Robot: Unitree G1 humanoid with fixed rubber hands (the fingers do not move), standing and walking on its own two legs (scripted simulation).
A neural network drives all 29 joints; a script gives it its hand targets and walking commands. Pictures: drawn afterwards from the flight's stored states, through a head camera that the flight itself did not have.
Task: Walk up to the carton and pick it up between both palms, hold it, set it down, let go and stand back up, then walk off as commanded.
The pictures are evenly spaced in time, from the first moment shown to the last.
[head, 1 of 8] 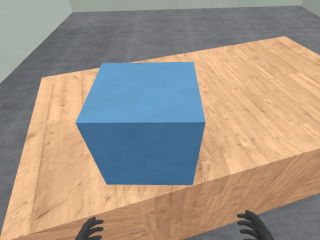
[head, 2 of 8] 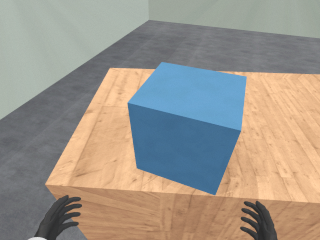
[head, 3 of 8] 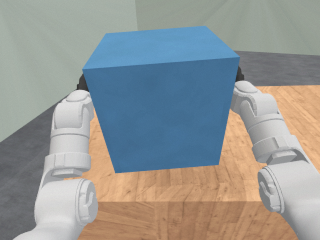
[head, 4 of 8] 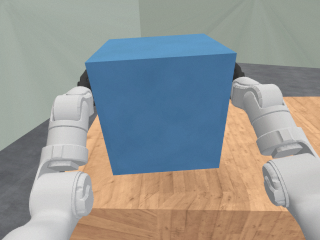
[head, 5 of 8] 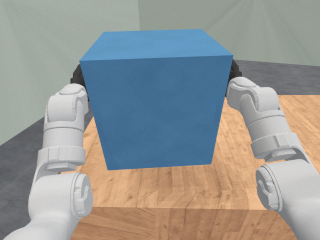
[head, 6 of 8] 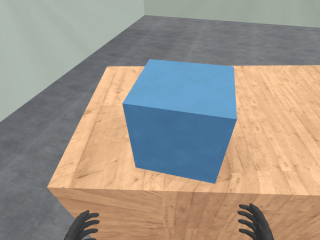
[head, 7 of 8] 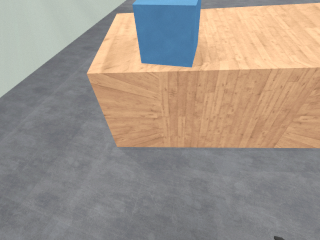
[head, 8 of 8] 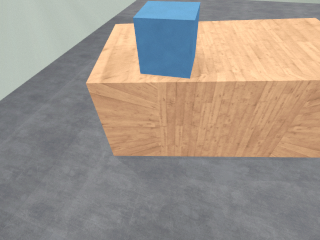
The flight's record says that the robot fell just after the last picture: no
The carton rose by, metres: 0.23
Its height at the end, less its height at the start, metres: +0.00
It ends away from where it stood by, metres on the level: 0.02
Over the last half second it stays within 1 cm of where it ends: yes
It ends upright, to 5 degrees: yes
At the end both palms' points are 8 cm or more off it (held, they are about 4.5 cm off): yes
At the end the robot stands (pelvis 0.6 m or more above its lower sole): yes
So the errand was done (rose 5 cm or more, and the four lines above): yes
